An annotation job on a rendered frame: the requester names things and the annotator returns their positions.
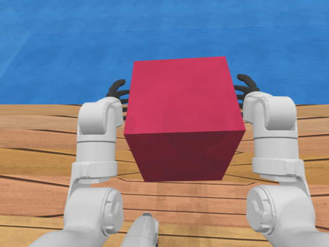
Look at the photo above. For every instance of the right robot upper arm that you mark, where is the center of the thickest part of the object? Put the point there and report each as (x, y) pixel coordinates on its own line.
(285, 216)

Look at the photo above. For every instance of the robot left forearm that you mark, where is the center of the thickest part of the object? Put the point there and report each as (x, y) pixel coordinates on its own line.
(96, 138)

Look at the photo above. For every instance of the robot right hand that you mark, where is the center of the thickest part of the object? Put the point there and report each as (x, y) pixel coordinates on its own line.
(251, 88)

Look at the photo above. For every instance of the left robot upper arm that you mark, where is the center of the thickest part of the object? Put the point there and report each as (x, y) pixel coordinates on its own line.
(92, 215)

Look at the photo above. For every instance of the robot right forearm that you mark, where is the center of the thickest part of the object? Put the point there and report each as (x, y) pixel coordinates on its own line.
(275, 134)

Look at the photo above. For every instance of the carton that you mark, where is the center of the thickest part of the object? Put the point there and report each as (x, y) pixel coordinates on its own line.
(183, 120)

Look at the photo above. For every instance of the robot left hand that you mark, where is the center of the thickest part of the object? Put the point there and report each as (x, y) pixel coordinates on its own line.
(114, 93)

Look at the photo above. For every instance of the robot left thigh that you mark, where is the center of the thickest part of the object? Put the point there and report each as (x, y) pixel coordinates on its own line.
(142, 233)

